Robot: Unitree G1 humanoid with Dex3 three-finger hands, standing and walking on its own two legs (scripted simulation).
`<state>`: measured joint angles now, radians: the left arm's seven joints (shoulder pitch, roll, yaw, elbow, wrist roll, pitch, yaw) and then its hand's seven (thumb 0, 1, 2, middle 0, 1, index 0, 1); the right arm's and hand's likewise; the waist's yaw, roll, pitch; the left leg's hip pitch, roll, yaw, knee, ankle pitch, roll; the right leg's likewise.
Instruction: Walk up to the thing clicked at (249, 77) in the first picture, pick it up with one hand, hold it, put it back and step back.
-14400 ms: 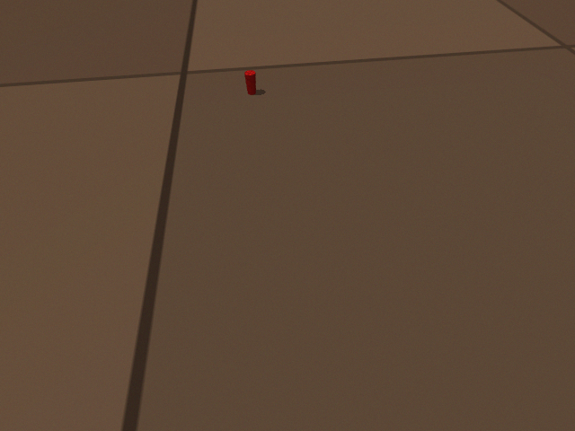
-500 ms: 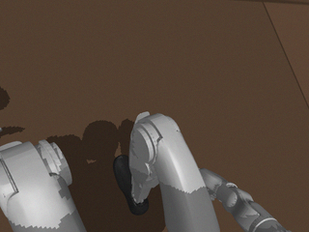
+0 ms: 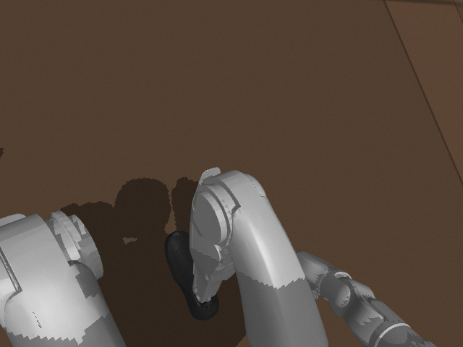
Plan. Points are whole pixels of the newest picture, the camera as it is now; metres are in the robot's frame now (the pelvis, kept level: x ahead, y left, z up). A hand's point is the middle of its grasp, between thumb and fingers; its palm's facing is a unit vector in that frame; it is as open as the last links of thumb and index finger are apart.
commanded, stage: close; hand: left
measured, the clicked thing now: out of the picture +0.46 +0.29 -0.21
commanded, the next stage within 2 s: settle in 0.12 s
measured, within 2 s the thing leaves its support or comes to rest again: leaves its support in 0.56 s
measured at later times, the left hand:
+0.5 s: hand out of the picture +0.44 +0.30 -0.17, palm faces +0.38 -0.92 -0.02, open 10.1 cm
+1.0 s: hand out of the picture +0.42 +0.33 -0.07, palm faces +0.36 -0.93 -0.04, open 10.1 cm
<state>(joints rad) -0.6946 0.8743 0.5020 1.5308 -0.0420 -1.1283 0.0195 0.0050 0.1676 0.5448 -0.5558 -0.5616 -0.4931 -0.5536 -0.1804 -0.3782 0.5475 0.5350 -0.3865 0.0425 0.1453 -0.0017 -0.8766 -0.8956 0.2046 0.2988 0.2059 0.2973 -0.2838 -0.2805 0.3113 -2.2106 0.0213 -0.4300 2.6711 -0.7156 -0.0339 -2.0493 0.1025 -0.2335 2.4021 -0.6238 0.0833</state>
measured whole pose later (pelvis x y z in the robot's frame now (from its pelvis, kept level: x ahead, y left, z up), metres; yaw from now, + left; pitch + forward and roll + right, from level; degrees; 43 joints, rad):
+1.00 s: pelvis +0.01 -0.01 +0.03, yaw +3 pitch +21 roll -15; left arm -0.59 0.67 0.43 1.01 -0.10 -0.79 -0.08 0.04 -0.39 1.01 -0.79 -1.11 -0.70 -1.13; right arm -0.04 -0.33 0.32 0.57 -0.23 0.09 0.14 0.00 -0.90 -0.90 0.20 0.30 0.21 0.30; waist -0.19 -0.13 0.11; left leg -2.25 0.03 -0.32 2.54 -0.70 -0.02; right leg -2.10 0.05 -0.17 2.35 -0.66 0.06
